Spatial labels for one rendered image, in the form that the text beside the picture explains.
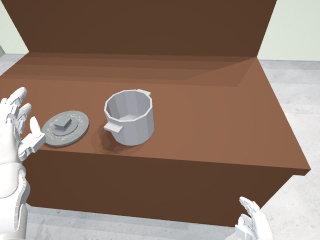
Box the knob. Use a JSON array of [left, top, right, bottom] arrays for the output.
[[54, 116, 72, 129]]

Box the left robot forearm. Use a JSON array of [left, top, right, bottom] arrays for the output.
[[0, 162, 31, 240]]

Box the left robot hand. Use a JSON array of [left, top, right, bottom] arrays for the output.
[[0, 87, 47, 165]]

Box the pot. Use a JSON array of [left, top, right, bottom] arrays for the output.
[[104, 89, 155, 146]]

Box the right robot hand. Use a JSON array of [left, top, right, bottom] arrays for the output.
[[235, 196, 275, 240]]

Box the table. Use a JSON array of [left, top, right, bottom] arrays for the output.
[[0, 0, 311, 228]]

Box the lid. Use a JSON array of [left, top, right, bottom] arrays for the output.
[[41, 110, 90, 147]]

